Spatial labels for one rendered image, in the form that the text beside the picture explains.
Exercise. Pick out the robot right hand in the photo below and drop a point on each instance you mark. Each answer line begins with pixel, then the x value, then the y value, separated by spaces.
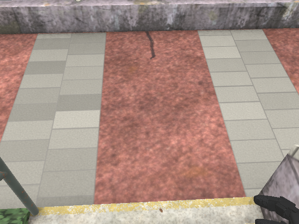
pixel 280 205

